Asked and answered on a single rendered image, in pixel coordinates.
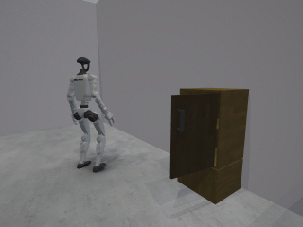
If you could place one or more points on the left robot forearm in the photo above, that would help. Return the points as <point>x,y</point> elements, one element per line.
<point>72,104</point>

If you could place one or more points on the robot left upper arm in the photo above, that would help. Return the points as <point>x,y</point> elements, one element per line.
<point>70,91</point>

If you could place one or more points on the robot right hand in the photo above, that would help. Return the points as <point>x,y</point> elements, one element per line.
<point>109,116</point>

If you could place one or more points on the robot right upper arm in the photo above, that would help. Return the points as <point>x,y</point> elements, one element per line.
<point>93,84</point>

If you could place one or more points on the robot left foot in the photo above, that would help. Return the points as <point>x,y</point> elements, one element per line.
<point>80,165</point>

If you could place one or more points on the robot left hand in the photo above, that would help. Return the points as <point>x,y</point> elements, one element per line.
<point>74,120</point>

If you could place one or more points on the handle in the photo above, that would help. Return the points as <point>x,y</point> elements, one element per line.
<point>182,120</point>

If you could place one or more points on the right robot forearm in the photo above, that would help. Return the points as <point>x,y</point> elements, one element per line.
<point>100,103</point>

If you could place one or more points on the cupboard door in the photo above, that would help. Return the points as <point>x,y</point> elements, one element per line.
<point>193,149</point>

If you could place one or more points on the left robot thigh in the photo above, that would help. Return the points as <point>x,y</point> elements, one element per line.
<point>85,126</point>

